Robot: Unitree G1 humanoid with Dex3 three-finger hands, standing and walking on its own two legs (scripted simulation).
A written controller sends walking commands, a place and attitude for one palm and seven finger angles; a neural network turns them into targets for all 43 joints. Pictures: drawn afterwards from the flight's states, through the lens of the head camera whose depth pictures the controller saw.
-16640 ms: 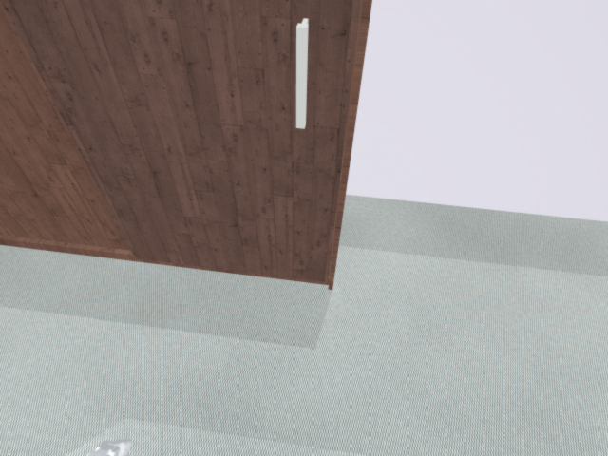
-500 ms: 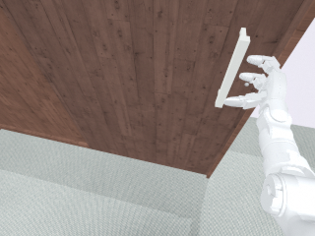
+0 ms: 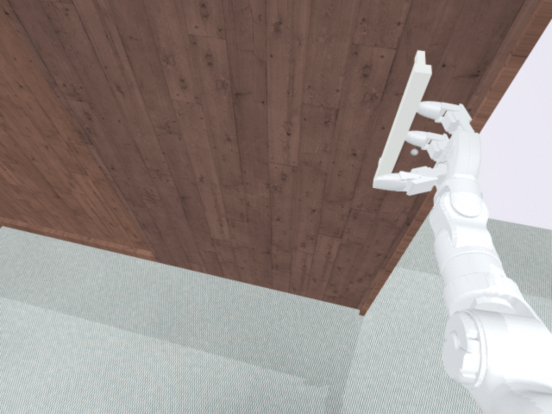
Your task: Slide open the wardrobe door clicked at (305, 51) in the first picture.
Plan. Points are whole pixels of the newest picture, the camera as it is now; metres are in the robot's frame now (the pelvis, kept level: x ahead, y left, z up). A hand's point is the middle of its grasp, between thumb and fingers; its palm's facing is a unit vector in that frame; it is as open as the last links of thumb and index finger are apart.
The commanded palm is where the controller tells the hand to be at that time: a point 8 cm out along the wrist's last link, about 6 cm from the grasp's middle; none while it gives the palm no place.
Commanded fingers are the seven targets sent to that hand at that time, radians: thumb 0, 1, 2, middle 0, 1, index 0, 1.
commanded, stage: slide the fingers in behind the handle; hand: right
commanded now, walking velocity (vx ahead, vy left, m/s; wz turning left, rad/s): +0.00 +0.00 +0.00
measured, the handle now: (397, 127) +0.53 -0.10 +0.13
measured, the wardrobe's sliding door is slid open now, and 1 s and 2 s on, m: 0.00 0.00 0.00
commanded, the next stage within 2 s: grip the handle and tug to test in 1.34 s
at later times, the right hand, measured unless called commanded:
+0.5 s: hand (399, 152) +0.47 -0.10 +0.14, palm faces +0.08 +1.00 +0.00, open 14.0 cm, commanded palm +0.44 -0.14 +0.13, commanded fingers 0.00 0.50 -0.30 0.30 1.20 0.30 1.20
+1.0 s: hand (394, 144) +0.49 -0.10 +0.13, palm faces +0.08 +1.00 +0.01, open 14.0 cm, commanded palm +0.45 -0.14 +0.13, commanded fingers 0.00 0.50 -0.30 0.30 1.20 0.30 1.20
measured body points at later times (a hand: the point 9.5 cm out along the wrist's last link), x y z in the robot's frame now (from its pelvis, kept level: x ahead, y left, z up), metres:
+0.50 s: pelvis +0.00 +0.01 +0.00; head +0.04 +0.01 +0.45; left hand +0.04 +0.27 -0.12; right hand +0.46 -0.15 +0.14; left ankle -0.02 +0.11 -0.71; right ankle +0.02 -0.10 -0.71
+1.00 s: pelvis +0.01 +0.01 +0.00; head +0.06 +0.01 +0.45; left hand +0.02 +0.27 -0.12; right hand +0.48 -0.15 +0.13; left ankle -0.02 +0.11 -0.71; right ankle +0.02 -0.10 -0.71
